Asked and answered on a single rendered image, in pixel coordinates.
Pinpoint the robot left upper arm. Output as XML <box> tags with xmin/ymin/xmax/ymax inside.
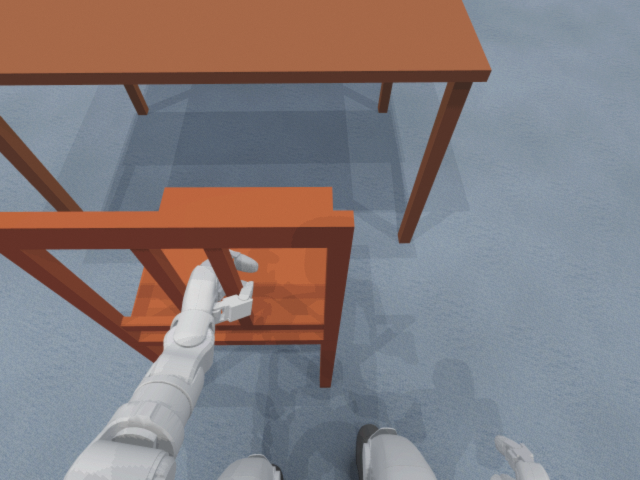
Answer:
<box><xmin>69</xmin><ymin>439</ymin><xmax>176</xmax><ymax>480</ymax></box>

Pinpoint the left robot forearm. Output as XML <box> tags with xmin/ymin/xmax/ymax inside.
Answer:
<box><xmin>63</xmin><ymin>310</ymin><xmax>215</xmax><ymax>480</ymax></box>

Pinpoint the left robot hand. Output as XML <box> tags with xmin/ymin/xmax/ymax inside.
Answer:
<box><xmin>181</xmin><ymin>249</ymin><xmax>258</xmax><ymax>324</ymax></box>

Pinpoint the left robot shin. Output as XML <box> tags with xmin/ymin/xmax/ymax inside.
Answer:
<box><xmin>248</xmin><ymin>454</ymin><xmax>271</xmax><ymax>464</ymax></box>

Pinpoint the chair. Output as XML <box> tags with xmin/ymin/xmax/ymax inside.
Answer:
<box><xmin>0</xmin><ymin>187</ymin><xmax>354</xmax><ymax>388</ymax></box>

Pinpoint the right robot foot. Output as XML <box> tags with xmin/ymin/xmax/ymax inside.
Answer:
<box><xmin>356</xmin><ymin>424</ymin><xmax>379</xmax><ymax>480</ymax></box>

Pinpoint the table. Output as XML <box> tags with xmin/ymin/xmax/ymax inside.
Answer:
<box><xmin>0</xmin><ymin>0</ymin><xmax>492</xmax><ymax>243</ymax></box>

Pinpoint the right robot hand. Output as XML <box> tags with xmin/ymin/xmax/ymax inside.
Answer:
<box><xmin>490</xmin><ymin>435</ymin><xmax>550</xmax><ymax>480</ymax></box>

